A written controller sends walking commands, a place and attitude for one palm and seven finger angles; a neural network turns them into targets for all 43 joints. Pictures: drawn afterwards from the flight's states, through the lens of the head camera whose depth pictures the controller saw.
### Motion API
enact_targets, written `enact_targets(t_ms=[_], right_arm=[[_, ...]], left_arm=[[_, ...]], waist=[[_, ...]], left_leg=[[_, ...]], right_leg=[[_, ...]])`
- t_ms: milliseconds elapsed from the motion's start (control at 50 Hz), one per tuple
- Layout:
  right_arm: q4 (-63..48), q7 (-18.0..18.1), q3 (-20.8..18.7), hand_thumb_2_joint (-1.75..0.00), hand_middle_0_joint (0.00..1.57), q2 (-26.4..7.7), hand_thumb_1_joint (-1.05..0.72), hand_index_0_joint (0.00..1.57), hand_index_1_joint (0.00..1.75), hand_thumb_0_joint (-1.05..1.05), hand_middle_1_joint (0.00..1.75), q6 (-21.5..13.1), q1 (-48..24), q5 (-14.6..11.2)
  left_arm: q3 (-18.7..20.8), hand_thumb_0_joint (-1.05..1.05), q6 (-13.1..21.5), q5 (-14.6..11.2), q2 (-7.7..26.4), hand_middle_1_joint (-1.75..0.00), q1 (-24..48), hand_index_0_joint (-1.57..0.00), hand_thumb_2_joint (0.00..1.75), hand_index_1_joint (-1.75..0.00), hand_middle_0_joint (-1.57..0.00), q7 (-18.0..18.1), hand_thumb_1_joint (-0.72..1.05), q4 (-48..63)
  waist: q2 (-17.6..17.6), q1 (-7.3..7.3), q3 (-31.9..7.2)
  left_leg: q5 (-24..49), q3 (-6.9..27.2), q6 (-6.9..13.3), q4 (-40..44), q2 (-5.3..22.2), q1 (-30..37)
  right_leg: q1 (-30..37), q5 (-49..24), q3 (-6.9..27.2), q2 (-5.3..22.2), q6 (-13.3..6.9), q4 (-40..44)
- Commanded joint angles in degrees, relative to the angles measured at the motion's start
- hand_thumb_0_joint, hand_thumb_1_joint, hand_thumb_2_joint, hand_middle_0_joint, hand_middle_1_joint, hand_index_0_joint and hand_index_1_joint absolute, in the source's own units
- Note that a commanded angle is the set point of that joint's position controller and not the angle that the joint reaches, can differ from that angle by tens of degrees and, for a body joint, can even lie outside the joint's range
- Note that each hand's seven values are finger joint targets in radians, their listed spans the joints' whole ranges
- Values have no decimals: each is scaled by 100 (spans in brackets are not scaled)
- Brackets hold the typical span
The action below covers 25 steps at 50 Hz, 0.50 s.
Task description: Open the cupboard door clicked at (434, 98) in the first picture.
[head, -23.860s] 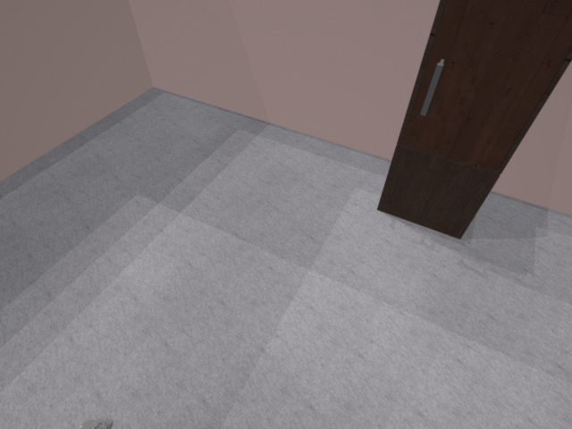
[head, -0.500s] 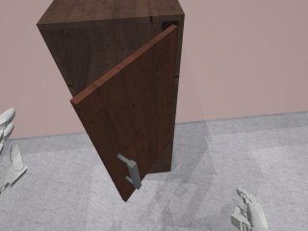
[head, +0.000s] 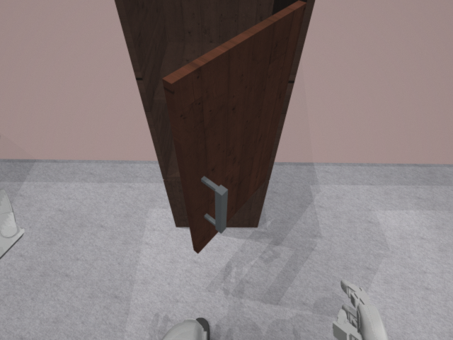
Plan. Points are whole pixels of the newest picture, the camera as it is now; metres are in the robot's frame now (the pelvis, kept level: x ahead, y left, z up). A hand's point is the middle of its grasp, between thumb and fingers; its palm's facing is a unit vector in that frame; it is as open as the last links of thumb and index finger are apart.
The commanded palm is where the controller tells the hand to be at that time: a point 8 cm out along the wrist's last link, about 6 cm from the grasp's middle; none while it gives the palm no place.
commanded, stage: step back with the hand held close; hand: left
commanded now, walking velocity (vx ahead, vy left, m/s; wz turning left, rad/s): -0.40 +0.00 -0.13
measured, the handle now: (214, 206) +0.40 +0.05 -0.08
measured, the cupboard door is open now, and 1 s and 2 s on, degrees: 50 50 50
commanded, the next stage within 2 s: stop stepping back and stand still in 0.38 s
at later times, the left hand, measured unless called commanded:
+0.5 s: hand (10, 302) +0.14 +0.22 +0.18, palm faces +0.31 -0.82 -0.48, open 7.4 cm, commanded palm +0.08 +0.28 +0.19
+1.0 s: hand out of the picture +0.10 +0.24 +0.17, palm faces +0.35 -0.84 -0.41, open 7.4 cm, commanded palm +0.05 +0.28 +0.19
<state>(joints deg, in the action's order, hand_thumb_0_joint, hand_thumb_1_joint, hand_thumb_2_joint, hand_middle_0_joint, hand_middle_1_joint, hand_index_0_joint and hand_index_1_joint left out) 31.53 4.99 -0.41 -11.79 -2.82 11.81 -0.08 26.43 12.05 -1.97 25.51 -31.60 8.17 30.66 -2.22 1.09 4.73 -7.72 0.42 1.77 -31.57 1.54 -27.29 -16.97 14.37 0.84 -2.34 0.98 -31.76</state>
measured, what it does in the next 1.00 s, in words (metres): walks backwards: right foot, then left foot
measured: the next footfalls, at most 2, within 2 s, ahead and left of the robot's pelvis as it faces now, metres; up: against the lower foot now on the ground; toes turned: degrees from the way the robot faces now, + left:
right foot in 0.46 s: -0.18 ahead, -0.11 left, +0.00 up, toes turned -7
left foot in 0.58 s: +0.06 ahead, +0.08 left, +0.00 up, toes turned -7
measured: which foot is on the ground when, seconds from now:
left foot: down 0.00-0.48, up 0.50-0.56, down 0.58-1.00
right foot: down 0.00-0.18, up 0.20-0.44, down 0.46-1.00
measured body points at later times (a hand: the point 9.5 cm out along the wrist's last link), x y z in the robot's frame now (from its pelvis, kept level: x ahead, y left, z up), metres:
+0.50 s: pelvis -0.10 +0.00 +0.00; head -0.05 +0.00 +0.44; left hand +0.12 +0.27 +0.21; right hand +0.09 -0.23 -0.09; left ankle +0.08 +0.09 -0.72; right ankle -0.23 -0.10 -0.73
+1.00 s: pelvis -0.12 +0.00 +0.00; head -0.15 +0.01 +0.45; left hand +0.08 +0.28 +0.19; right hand -0.04 -0.28 -0.09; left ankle +0.03 +0.09 -0.73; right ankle -0.23 -0.10 -0.73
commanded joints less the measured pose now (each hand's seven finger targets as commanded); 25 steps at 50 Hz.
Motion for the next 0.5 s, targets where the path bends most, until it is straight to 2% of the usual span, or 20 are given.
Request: enact_targets(t_ms=[0, 20, 40, 80, 100, 120, 140, 160, 180, 200, 240, 280, 320, 360, 380, 400, 420, 440, 460, 480], right_arm=[[-754, 10, -345, -90, 20, -731, -90, 20, 30, 0, 30, -393, -468, 4], [-557, 2, -385, -90, 20, -747, -90, 20, 30, 0, 30, -344, -352, 40], [-439, -7, -364, -90, 20, -658, -90, 20, 30, 0, 30, -313, -344, 43], [-335, 31, -332, -90, 20, -615, -90, 20, 30, 0, 30, -267, -445, 60], [-350, 69, -295, -90, 20, -659, -90, 20, 30, 0, 30, -268, -503, 49], [-428, 129, -277, -90, 20, -778, -90, 20, 30, 0, 30, -280, -689, 43], [-507, 162, -262, -90, 20, -875, -90, 20, 30, 0, 30, -324, -728, 35], [-524, 161, -296, -90, 20, -884, -90, 20, 30, 0, 30, -375, -777, 30], [-536, 134, -345, -90, 20, -889, -90, 20, 30, 0, 30, -441, -803, 60], [-549, 74, -416, -90, 20, -827, -90, 20, 30, 0, 30, -480, -753, 102], [-485, -103, -448, -90, 20, -738, -90, 20, 30, 0, 30, -548, -830, 129], [-444, -233, -428, -90, 20, -691, -90, 20, 30, 0, 30, -584, -817, 91], [-400, -251, -353, -90, 20, -676, -90, 20, 30, 0, 30, -653, -734, 100], [-304, -251, -289, -90, 20, -661, -90, 20, 30, 0, 30, -649, -622, 157], [-279, -242, -286, -90, 20, -643, -90, 20, 30, 0, 30, -600, -604, 181], [-270, -237, -277, -90, 20, -595, -90, 20, 30, 0, 30, -508, -562, 181], [-207, -226, -262, -90, 20, -534, -90, 20, 30, 0, 30, -401, -482, 188], [-225, -174, -193, -90, 20, -487, -90, 20, 30, 0, 30, -394, -651, 170], [-243, -123, -194, -90, 20, -500, -90, 20, 30, 0, 30, -442, -702, 125], [-338, -92, -279, -90, 20, -600, -90, 20, 30, 0, 30, -442, -672, 48]], left_arm=[[750, 0, 428, -109, 928, -30, -189, -20, 90, -30, -20, 161, 90, 1328], [728, 0, 410, -124, 972, -30, -39, -20, 90, -30, -20, 206, 90, 1254], [459, 0, 375, -84, 823, -30, 237, -20, 90, -30, -20, 245, 90, 1227], [379, 0, 282, -14, 888, -30, 697, -20, 90, -30, -20, 313, 90, 1044], [324, 0, 275, -20, 901, -30, 913, -20, 90, -30, -20, 298, 90, 1015], [280, 0, 272, -24, 910, -30, 1157, -20, 90, -30, -20, 271, 90, 990], [375, 0, 337, 2, 937, -30, 1137, -20, 90, -30, -20, 261, 90, 1051], [584, 0, 426, 45, 981, -30, 942, -20, 90, -30, -20, 250, 90, 944], [703, 0, 469, 91, 927, -30, 850, -20, 90, -30, -20, 219, 90, 933], [793, 0, 473, 73, 967, -30, 816, -20, 90, -30, -20, 185, 90, 1018], [659, 0, 460, -19, 815, -30, 533, -20, 90, -30, -20, 163, 90, 1186], [469, 0, 381, -173, 682, -30, 223, -20, 90, -30, -20, 202, 90, 1440], [418, 0, 375, -232, 707, -30, 157, -20, 90, -30, -20, 207, 90, 1637], [446, 0, 410, -285, 797, -30, 210, -20, 90, -30, -20, 163, 90, 1592], [499, 0, 449, -281, 876, -30, 239, -20, 90, -30, -20, 141, 90, 1531], [584, 0, 486, -267, 1025, -30, 303, -20, 90, -30, -20, 121, 90, 1444], [745, 0, 519, -223, 1237, -30, 304, -20, 90, -30, -20, 147, 90, 1370], [777, 0, 569, -222, 1352, -30, 570, -20, 90, -30, -20, 214, 90, 1308], [603, 0, 552, -149, 1270, -30, 740, -20, 90, -30, -20, 232, 90, 1081], [555, 0, 422, -147, 1192, -30, 525, -20, 90, -30, -20, 193, 90, 901]], waist=[[280, -67, -902], [745, -10, -992], [1105, 55, -959], [1271, 92, -736], [1049, 98, -523], [209, 74, -158], [-502, -30, -192], [-1197, -77, -683], [-1459, -101, -1026], [-1355, -113, -1129], [-903, -186, -1244], [-1056, -220, -1481], [-1451, -161, -1502], [-1312, -170, -1594], [-1059, -155, -1532], [-455, -101, -1474], [149, -48, -1529], [562, -56, -1487], [707, -54, -1430], [1303, -11, -1423]], left_leg=[[-1992, -108, -149, -42, -11, 435], [-1471, -271, -315, -998, -211, 1332], [-1233, -281, -345, -1469, -283, 1703], [-1053, -244, -278, -1147, -245, 1885], [-1096, -123, -229, -380, -146, 1783], [-1349, 279, -106, 545, 169, 1376], [-1544, 901, 99, 1429, 749, 655], [-3003, 1648, 380, 2239, 1443, -331], [-4005, 2101, 663, 2807, 1891, -1144], [-3640, 2052, 782, 2763, 1995, -1167], [-2428, 1418, 753, 2146, 1762, -480], [-1816, 861, 475, 1995, 1449, 271], [-1687, 729, 275, 2174, 1313, 695], [-1310, 580, 8, 2116, 1259, 1176], [-900, 446, -138, 1763, 1182, 1361], [-408, 123, -293, 1029, 973, 1685], [-250, -158, -426, 107, 635, 1929], [-492, -352, -488, -497, 380, 1972], [-774, -432, -482, -783, 109, 1653], [-479, -346, -367, -920, -8, 1471]], right_leg=[[-475, 1168, 1048, 512, -449, 1187], [-1483, 1310, 1482, 1000, -640, 1688], [-1871, 1074, 1564, 1324, -739, 1847], [-2010, 556, 1193, 1239, -560, 1669], [-1892, 600, 899, 948, -369, 1438], [-1780, 785, 627, 502, -147, 1014], [-1037, 581, 237, 34, 49, 343], [258, 644, -23, -282, 100, -900], [1174, 761, -16, -545, 90, -2261], [1063, 979, 62, -545, 45, -3090], [446, 1271, 121, -370, -63, -3256], [231, 1632, -186, -254, -142, -2409], [302, 1773, -383, -278, -182, -1406], [475, 1614, -463, -230, -266, 77], [468, 1145, -293, -50, -348, 986], [134, 784, 256, 401, -508, 1676], [-346, -63, 1019, 1048, -764, 1816], [-745, -1191, 1360, 1634, -797, 1854], [-518, -2265, 1061, 1584, -656, 1575], [-182, -3238, 702, 1339, -410, 1097]])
